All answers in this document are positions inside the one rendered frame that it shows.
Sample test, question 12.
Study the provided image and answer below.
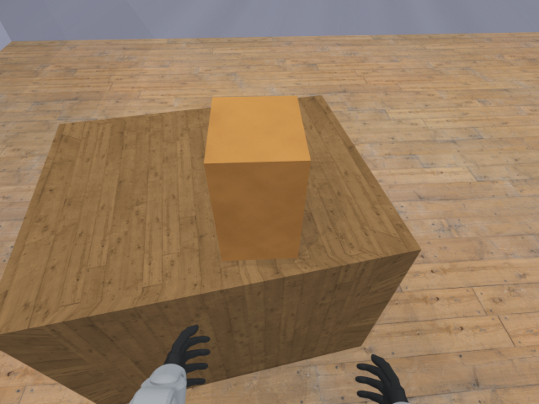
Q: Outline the robot left hand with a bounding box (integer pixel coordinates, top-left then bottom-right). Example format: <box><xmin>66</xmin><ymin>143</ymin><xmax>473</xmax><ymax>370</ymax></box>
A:
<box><xmin>163</xmin><ymin>325</ymin><xmax>211</xmax><ymax>387</ymax></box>

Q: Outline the carton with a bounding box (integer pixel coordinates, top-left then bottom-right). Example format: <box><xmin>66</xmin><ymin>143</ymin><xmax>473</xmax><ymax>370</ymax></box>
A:
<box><xmin>204</xmin><ymin>96</ymin><xmax>311</xmax><ymax>261</ymax></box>

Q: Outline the robot left forearm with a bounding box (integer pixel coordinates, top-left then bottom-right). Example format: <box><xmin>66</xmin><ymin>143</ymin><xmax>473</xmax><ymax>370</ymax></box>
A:
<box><xmin>129</xmin><ymin>364</ymin><xmax>187</xmax><ymax>404</ymax></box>

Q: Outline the pedestal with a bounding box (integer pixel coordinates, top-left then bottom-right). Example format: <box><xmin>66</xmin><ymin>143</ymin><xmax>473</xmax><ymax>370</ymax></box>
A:
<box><xmin>0</xmin><ymin>95</ymin><xmax>422</xmax><ymax>404</ymax></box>

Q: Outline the robot right hand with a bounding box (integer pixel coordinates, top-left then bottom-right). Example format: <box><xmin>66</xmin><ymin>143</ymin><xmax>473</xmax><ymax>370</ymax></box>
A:
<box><xmin>355</xmin><ymin>354</ymin><xmax>408</xmax><ymax>404</ymax></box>

